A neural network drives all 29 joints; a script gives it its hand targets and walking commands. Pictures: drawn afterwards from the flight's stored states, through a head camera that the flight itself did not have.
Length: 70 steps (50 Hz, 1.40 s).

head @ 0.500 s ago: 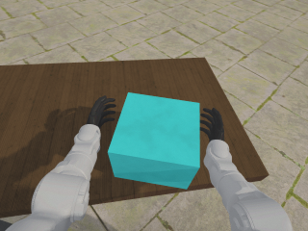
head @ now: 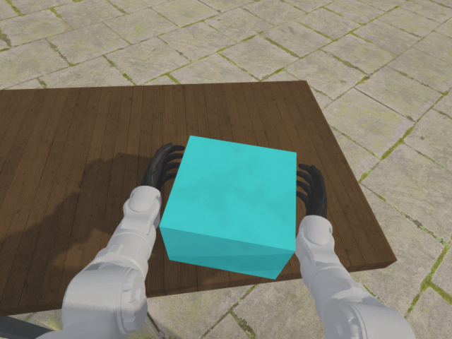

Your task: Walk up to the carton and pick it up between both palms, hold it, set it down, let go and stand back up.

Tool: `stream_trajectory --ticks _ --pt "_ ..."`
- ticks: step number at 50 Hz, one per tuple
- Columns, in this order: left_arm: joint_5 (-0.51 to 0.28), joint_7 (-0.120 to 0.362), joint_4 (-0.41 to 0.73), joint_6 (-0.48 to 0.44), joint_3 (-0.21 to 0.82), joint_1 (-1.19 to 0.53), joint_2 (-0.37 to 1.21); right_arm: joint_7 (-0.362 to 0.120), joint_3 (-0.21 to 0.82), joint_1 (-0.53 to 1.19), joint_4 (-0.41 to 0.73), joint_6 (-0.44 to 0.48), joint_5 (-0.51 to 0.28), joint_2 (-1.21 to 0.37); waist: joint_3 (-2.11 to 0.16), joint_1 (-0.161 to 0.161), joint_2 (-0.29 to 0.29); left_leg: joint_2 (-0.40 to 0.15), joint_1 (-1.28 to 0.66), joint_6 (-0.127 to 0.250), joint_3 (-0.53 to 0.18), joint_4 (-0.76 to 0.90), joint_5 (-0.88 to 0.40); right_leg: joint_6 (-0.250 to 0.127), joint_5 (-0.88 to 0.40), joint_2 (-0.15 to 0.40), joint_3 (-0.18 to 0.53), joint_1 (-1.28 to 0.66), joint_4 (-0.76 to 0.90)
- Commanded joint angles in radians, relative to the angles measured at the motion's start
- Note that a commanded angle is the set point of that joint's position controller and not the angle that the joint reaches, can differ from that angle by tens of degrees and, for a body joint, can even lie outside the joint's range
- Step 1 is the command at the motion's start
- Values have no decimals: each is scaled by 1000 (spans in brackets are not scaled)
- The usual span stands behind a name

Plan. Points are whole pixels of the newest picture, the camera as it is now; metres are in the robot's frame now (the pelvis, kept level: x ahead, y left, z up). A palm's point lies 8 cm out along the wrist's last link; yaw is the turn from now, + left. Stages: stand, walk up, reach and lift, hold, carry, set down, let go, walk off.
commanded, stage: reach and lift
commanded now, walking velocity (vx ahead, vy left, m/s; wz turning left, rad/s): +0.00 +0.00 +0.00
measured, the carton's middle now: (232, 206) +0.37 +0.00 -0.01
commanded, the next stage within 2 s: none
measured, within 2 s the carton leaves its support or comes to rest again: leaves its support in 1.52 s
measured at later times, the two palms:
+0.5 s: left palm (153, 189) +0.39 +0.15 +0.03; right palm (316, 214) +0.34 -0.15 +0.02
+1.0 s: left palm (153, 189) +0.39 +0.15 +0.02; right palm (316, 214) +0.34 -0.15 +0.02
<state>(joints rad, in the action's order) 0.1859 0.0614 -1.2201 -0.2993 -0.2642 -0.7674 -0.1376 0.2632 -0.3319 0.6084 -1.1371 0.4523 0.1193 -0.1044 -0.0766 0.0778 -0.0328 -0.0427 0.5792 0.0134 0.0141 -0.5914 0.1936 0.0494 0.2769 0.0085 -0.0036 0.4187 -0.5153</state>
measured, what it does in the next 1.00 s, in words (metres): stands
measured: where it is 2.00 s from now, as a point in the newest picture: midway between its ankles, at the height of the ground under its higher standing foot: outside the picture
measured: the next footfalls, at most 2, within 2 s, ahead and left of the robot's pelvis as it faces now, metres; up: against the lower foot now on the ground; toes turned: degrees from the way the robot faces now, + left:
none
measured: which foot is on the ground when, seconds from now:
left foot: down 0.00-1.00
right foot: down 0.00-1.00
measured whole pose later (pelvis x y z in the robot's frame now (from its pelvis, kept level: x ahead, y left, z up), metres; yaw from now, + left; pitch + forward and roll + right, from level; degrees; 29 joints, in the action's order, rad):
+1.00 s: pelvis +0.01 -0.01 +0.02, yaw +0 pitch +8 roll -2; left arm 0.36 0.09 -1.15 -0.32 -0.37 -0.71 -0.08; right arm 0.22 -0.55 0.53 -1.11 0.55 0.34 -0.16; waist -0.02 0.02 -0.09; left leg -0.05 0.41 0.00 0.02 -0.38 0.10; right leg 0.03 0.17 0.01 -0.02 0.24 -0.28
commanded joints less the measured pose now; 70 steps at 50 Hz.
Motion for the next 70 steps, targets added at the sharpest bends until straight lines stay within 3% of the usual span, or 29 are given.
stream_trajectory --ticks 1,3,5,8,11,15,16,19,30,35,44,47,51,52,55,56,57,59,60,70 --pt "153 67 108 -52 43 -389 362 -116 69 380 79 82 193 -380 -453 -6 107 29 -586 -57 15 28 -349 -33 -246 -46 -104 37 129" --pt "209 102 67 -63 54 -387 506 -160 62 406 78 94 263 -516 -448 -18 112 29 -593 -60 14 59 -329 -32 -228 -49 -108 2 152" --pt "235 117 31 -78 75 -334 572 -186 74 391 70 108 303 -550 -428 -33 107 25 -609 -71 18 66 -364 -36 -244 -54 -117 -23 168" --pt "232 118 17 -78 85 -317 586 -186 73 362 30 109 326 -549 -354 -17 76 22 -595 -73 27 95 -369 -37 -254 -57 -114 -50 199" --pt "232 112 42 -77 98 -321 597 -180 66 349 27 117 334 -549 -357 -6 88 18 -618 -80 22 122 -380 -39 -258 -62 -108 -71 224" --pt "229 112 56 -75 107 -314 609 -168 55 359 8 124 338 -552 -327 -11 95 21 -610 -86 34 140 -397 -45 -267 -60 -103 -106 251" --pt "222 112 63 -77 121 -314 614 -167 54 362 27 131 340 -551 -351 0 95 22 -620 -86 32 141 -403 -43 -275 -64 -109 -109 251" --pt "232 119 43 -70 110 -273 612 -167 72 354 22 130 333 -572 -321 -24 85 23 -595 -83 52 148 -427 -38 -321 -62 -100 -156 254" --pt "228 152 59 -55 105 -313 604 -141 94 331 16 117 345 -622 -303 -25 41 36 -505 -44 81 197 -299 -18 -318 -34 -81 -210 255" --pt "237 151 64 -43 102 -315 604 -134 86 352 13 122 335 -622 -310 -43 58 31 -506 -46 92 191 -312 -26 -307 -35 -82 -186 257" --pt "234 128 64 -44 121 -324 616 -138 62 358 -10 128 337 -596 -332 -39 109 17 -550 -62 82 192 -306 -42 -222 -43 -100 -125 267" --pt "239 124 44 -42 111 -320 623 -142 66 367 -10 124 338 -596 -336 -50 102 18 -535 -61 79 195 -286 -44 -205 -48 -94 -119 272" --pt "223 123 30 -50 118 -328 621 -138 69 375 0 126 341 -591 -341 -39 74 20 -533 -57 77 199 -279 -39 -210 -49 -100 -122 269" --pt "218 124 40 -53 125 -350 619 -140 72 380 -3 125 334 -595 -343 -41 93 20 -525 -59 78 203 -273 -41 -197 -44 -94 -121 269" --pt "213 119 31 -65 125 -359 623 -141 86 403 -11 130 329 -608 -352 -54 83 20 -519 -59 82 187 -304 -47 -227 -43 -97 -120 259" --pt "205 119 22 -70 140 -366 615 -139 90 403 -1 136 325 -610 -361 -44 81 21 -525 -57 87 188 -305 -44 -243 -46 -94 -121 261" --pt "207 119 17 -73 142 -348 625 -140 104 407 2 141 323 -601 -376 -56 93 19 -532 -60 83 185 -328 -44 -254 -47 -95 -123 258" --pt "197 112 45 -86 167 -358 647 -141 109 414 2 156 321 -596 -401 -40 108 19 -567 -72 81 176 -380 -49 -283 -52 -100 -118 263" --pt "198 112 40 -92 164 -360 653 -140 117 419 -2 163 319 -602 -404 -52 112 20 -571 -71 85 173 -398 -50 -302 -51 -99 -124 264" --pt "170 91 78 -174 220 -391 673 -144 192 444 6 235 293 -594 -474 -51 91 20 -622 -83 73 173 -477 -47 -371 -58 -98 -120 281"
